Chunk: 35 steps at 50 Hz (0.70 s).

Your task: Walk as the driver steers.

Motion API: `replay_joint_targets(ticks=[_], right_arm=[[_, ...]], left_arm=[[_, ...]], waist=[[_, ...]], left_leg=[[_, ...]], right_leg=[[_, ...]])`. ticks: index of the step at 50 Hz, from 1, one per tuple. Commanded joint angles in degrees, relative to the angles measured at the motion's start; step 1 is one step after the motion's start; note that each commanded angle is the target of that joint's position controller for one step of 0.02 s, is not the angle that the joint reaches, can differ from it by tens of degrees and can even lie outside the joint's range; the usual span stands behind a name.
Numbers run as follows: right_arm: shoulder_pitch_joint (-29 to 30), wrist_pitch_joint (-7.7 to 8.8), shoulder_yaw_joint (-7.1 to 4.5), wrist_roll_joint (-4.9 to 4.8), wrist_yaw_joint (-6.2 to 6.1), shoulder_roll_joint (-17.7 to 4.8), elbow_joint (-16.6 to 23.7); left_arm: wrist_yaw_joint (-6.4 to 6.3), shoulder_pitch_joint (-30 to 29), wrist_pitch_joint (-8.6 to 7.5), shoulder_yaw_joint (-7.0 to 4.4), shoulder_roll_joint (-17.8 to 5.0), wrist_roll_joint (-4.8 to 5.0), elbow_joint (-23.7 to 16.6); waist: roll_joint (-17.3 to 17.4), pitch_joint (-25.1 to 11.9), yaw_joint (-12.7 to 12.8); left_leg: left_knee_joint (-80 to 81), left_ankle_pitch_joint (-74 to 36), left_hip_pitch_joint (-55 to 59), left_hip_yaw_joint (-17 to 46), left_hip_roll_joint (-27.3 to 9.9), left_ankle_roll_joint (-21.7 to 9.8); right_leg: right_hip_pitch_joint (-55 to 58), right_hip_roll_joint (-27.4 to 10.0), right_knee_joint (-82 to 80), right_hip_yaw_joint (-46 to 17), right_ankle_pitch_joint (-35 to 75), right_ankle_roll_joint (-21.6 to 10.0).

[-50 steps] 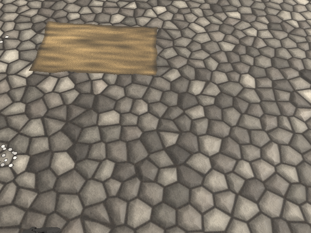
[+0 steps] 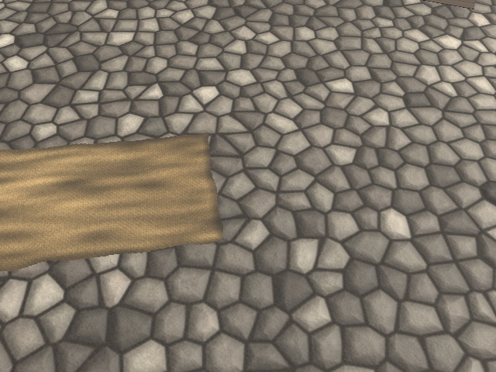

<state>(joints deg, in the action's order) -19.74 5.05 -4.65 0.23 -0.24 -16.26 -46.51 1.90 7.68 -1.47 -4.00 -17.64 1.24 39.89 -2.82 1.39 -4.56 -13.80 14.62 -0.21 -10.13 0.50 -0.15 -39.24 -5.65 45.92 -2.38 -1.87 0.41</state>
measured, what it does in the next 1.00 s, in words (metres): walks ahead, turning right: right foot, then left foot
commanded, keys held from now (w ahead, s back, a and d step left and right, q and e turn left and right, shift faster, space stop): w+e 0.46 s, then w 0.54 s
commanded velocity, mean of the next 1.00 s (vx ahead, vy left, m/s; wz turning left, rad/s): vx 0.50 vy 0.00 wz -0.39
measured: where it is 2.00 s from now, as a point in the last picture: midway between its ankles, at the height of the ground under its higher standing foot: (329, 191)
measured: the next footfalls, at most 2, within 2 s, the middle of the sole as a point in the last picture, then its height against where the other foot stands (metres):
right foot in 0.16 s outside the picture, level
left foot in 0.64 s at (240, 342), level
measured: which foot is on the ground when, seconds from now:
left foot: down 0.00-0.16, up 0.18-0.62, down 0.64-1.00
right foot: up 0.00-0.14, down 0.16-0.64, up 0.66-1.00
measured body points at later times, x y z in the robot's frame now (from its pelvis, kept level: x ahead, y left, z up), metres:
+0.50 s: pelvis +0.27 -0.07 +0.00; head +0.30 -0.09 +0.45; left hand +0.41 +0.20 -0.10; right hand +0.41 -0.37 -0.08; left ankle +0.50 +0.06 -0.69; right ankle +0.21 -0.13 -0.74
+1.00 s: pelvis +0.54 -0.10 +0.00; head +0.57 -0.11 +0.45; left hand +0.82 +0.04 -0.09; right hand +0.44 -0.36 -0.12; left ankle +0.52 +0.01 -0.74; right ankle +0.63 -0.32 -0.69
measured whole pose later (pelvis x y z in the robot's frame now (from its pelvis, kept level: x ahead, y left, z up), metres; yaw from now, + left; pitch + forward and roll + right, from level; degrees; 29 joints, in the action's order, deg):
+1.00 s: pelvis +0.54 -0.10 +0.00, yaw -22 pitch +2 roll +1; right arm -21.6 4.6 -2.6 -0.8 0.9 -15.7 -48.0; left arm 0.8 6.8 -3.6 -2.5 -15.9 0.5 38.8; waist -2.3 1.6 -5.2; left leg -13.8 12.4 -3.0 -0.9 3.2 -2.2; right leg -36.3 -5.2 38.7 -3.0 -2.0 0.7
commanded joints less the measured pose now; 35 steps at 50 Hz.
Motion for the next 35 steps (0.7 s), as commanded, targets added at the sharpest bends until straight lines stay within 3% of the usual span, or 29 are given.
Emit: replay_joint_targets(ticks=[1,3,5,6,7,8,9,10,11,12,13,14,17,20,23,25,28,30,31,32,33,34,35], right_arm=[[3.1,0.52,-2.27,-0.76,-0.38,-9.7,3.4],[2.0,-0.13,-2.63,-1.39,-0.36,-10.6,2.5],[2.2,-0.9,-3.07,-1.78,-0.56,-12.3,2.2],[2.3,-1.35,-3.3,-2.03,-0.74,-13.2,2.2],[3.0,-1.83,-3.18,-2.28,-0.93,-13.3,2.4],[2.2,-1.69,-2.43,-1.59,-1.25,-11.7,2.9],[-2.8,-0.61,0.27,1.24,-0.6,-3.7,6.3],[1.0,1.64,0.67,-0.23,0.1,-5.5,7.2],[7.2,2.78,-0.36,-2.66,0.65,-9.4,8.9],[8.5,3.39,0.09,-2.52,0.52,-8.7,9.3],[9.3,3.36,-0.06,-0.67,-0.05,-8.5,8.4],[7.4,2.89,-0.49,0.0,-0.17,-9.1,8.4],[6.3,1.16,-0.38,0.65,-0.03,-7.7,7.9],[12.5,0.65,0.69,0.97,0.03,-5.0,9.6],[19.0,1.05,1.33,0.36,0.71,-3.9,11.0],[21.1,1.47,1.34,-0.33,1.36,-4.3,11.3],[22.1,2.1,0.79,-0.4,2.1,-6.0,11.8],[19.9,2.38,0.28,-0.43,2.1,-6.9,11.6],[16.2,2.53,-0.28,-0.23,1.83,-7.6,10.6],[10.1,2.79,-1.13,0.36,1.49,-9.4,9.5],[1.7,2.82,-2.06,0.99,1.28,-13.2,8.8],[-3.5,1.95,-3.01,0.47,1.95,-15.5,5.7],[-3.3,1.78,-1.64,-1.15,2.23,-10.3,5.9]], left_arm=[[1.13,-5.6,-0.62,0.43,-0.8,0.04,-5.6],[1.64,-7.7,-0.51,0.22,-1.6,0.09,-7.1],[1.9,-6.7,-0.28,-0.53,-3.1,-0.13,-8.0],[1.79,-3.4,-0.06,-1.37,-4.5,-0.22,-7.5],[1.45,4.6,0.13,-2.84,-6.8,-0.06,-5.6],[0.46,14.7,0.65,-4.87,-10.7,0.07,-2.9],[-0.39,15.4,0.59,-6.13,-18.2,0.73,-2.7],[-0.2,16.8,-0.38,-4.9,-15.5,0.34,-4.9],[0.09,15.4,-1.19,-3.67,-11.4,-0.2,-4.2],[0.02,12.6,-1.66,-3.16,-9.8,-0.05,-4.1],[-0.03,8.3,-1.68,-2.32,-7.5,-0.12,-4.6],[-0.32,5.7,-1.88,-1.98,-6.8,-0.97,-5.5],[-0.95,4.2,-2.24,-2.03,-6.9,-0.96,-5.7],[-2.0,6.8,-2.19,-2.52,-8.6,-0.43,-4.2],[-2.53,9.4,-1.7,-2.64,-8.8,0.0,-3.0],[-2.61,11.6,-1.62,-2.5,-8.5,0.16,-1.8],[-2.63,13.9,-1.42,-2.16,-7.6,0.07,-0.2],[-2.57,13.7,-1.06,-2.29,-7.9,-0.2,0.3],[-2.5,13.1,-0.92,-2.07,-7.3,-0.21,0.2],[-2.33,12.9,-0.98,-1.32,-5.3,-0.51,-0.1],[-2.45,15.1,-1.26,-0.26,-2.8,-1.41,-1.1],[-2.55,21.5,-1.92,0.48,-0.7,0.33,-1.2],[-2.6,18.4,-2.13,-0.37,-5.8,0.92,-0.5]], waist=[[5.5,3.2,0.7],[5.7,3.7,0.6],[7.2,1.7,2.3],[8.1,-1.1,4.6],[7.4,-5.3,9.3],[4.8,-10.6,13.8],[-11.8,-14.8,8.4],[-8.0,-25.0,10.9],[-3.6,-17.3,12.4],[-1.0,-11.5,10.4],[3.2,-6.7,7.8],[0.0,-6.0,5.1],[1.0,-4.2,3.1],[0.9,-1.8,4.9],[-0.7,-0.9,7.6],[-1.5,-0.9,8.8],[-2.3,-0.6,9.1],[-4.0,-0.5,7.6],[-4.2,-1.9,5.4],[-3.0,-6.8,2.4],[4.8,-15.4,0.3],[22.3,-19.9,1.9],[15.0,-14.6,0.2]], left_leg=[[5.3,-18.1,-1.4,4.0,-16.0,-8.4],[3.3,-21.8,2.2,2.6,-17.1,-7.5],[-2.9,-38.2,4.6,0.5,-17.2,-6.3],[-9.2,-48.1,4.9,-0.6,-16.8,-5.7],[-19.9,-52.5,2.3,-2.4,-15.2,-4.2],[-34.9,-43.3,-8.8,-3.0,-13.0,-1.8],[-57.0,8.9,-36.1,-1.3,-3.4,2.2],[-66.4,20.5,-43.7,13.5,1.1,2.2],[-66.5,15.3,-49.0,15.7,-2.0,0.9],[-61.9,10.4,-48.2,15.2,-4.3,-0.1],[-56.4,7.1,-44.3,14.8,-6.2,-0.2],[-53.5,5.0,-39.6,15.6,-7.3,0.3],[-47.0,2.7,-34.5,14.4,-7.2,2.3],[-35.2,-8.0,-34.3,13.4,-5.5,4.0],[-22.8,-18.3,-29.8,13.0,-2.5,4.1],[-19.2,-21.3,-28.1,13.3,-1.9,3.7],[-15.4,-17.9,-28.0,14.1,-2.0,1.7],[-13.9,-12.5,-25.3,13.0,-1.6,-0.2],[-11.8,-11.7,-20.0,11.7,-0.7,-1.6],[-12.2,-12.6,-10.0,13.6,-3.3,-4.2],[-14.5,-13.5,6.5,25.2,-13.1,-9.2],[-6.5,2.9,19.7,50.3,-22.2,-16.9],[-3.1,15.9,17.4,53.7,-22.0,-15.5]], right_leg=[[0.9,0.0,-6.0,1.8,2.7,-1.4],[1.0,0.7,-8.3,3.2,-0.7,-3.0],[5.7,3.7,-9.5,6.3,-6.5,-5.2],[11.3,6.1,-9.6,8.1,-9.3,-6.5],[22.2,8.9,-12.7,9.4,-7.4,-8.4],[39.6,8.1,-14.0,4.8,-5.1,-10.9],[60.4,-7.8,-16.5,-25.5,-10.4,-20.7],[64.9,-14.0,-27.0,-46.8,-20.8,-25.7],[60.7,-12.5,-29.0,-39.1,-18.9,-22.0],[52.6,-10.1,-29.0,-32.2,-15.4,-20.0],[43.6,-7.4,-29.7,-25.8,-9.0,-17.5],[37.3,-6.7,-30.4,-23.4,-2.2,-18.0],[28.5,-4.3,-32.8,-18.2,5.2,-18.1],[24.7,-1.4,-33.3,-13.7,5.8,-16.3],[23.0,0.7,-32.6,-12.6,-0.8,-13.6],[24.8,-0.6,-31.8,-13.8,-3.5,-13.1],[30.9,-3.2,-27.9,-17.3,-4.1,-12.2],[33.5,-4.3,-25.0,-18.8,0.0,-11.3],[33.7,-2.8,-21.5,-18.2,5.4,-10.3],[31.9,0.2,-12.9,-15.7,9.4,-8.6],[21.8,5.0,3.8,-11.1,-1.2,-5.9],[3.2,11.7,20.6,-5.9,-29.6,-2.1],[-3.9,8.6,26.7,-9.4,-30.2,-2.1]])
